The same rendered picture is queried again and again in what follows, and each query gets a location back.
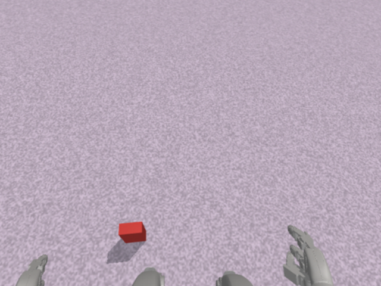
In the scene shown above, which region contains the left robot hand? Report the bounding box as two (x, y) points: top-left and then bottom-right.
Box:
(15, 254), (48, 286)

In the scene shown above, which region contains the right robot hand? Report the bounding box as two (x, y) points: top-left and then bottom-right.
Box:
(283, 225), (334, 286)

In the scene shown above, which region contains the carton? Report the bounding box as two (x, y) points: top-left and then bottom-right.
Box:
(118, 222), (146, 243)

